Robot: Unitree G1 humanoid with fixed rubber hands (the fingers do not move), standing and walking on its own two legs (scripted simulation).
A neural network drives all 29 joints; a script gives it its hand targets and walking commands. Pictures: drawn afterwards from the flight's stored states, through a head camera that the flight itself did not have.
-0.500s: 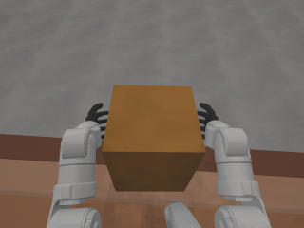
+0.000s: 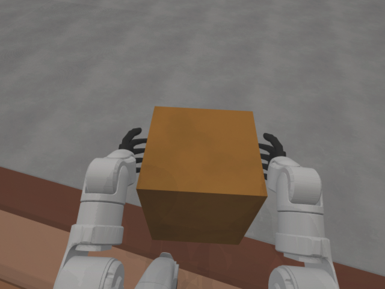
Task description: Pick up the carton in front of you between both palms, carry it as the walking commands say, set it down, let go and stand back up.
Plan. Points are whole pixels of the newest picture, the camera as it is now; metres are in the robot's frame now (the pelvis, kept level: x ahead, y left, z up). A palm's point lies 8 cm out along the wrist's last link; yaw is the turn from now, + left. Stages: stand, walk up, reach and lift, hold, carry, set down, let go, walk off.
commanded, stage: carry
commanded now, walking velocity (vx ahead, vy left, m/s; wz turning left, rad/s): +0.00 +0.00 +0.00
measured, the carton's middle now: (199, 179) +0.35 +0.04 +0.01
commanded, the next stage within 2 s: none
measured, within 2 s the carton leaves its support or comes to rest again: neither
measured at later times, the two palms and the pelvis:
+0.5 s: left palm (177, 95) +0.70 +0.15 -0.05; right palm (268, 100) +0.70 -0.15 -0.03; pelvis +0.35 +0.01 -0.14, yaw +1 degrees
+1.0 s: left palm (185, 66) +1.08 +0.18 -0.18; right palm (246, 70) +1.09 -0.12 -0.19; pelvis +0.73 +0.01 -0.30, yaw +1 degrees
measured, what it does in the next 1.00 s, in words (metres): goes down: left foot 0.12 m lower, then right foot 0.12 m lower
